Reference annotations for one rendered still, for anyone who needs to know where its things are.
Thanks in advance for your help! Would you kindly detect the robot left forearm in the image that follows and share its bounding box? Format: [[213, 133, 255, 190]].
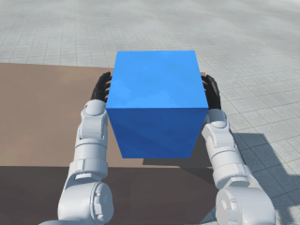
[[57, 99, 109, 218]]

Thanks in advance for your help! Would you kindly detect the robot right forearm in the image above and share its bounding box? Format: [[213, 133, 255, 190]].
[[202, 109, 277, 222]]

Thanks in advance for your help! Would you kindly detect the right robot upper arm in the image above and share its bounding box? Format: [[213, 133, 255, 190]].
[[216, 186, 277, 225]]

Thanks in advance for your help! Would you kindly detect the left robot hand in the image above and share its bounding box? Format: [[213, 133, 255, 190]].
[[90, 71, 113, 103]]

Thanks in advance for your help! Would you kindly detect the right robot hand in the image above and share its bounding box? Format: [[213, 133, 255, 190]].
[[201, 74, 221, 110]]

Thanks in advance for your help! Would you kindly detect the left robot upper arm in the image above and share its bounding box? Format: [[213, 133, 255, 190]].
[[38, 181, 114, 225]]

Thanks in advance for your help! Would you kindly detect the carton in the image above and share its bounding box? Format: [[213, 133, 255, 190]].
[[105, 50, 209, 158]]

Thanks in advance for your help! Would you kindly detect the pedestal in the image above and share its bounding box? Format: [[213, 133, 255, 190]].
[[0, 62, 247, 225]]

